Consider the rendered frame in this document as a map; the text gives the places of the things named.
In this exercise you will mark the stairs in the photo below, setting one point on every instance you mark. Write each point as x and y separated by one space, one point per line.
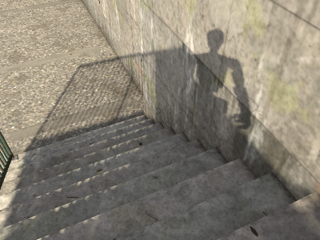
136 180

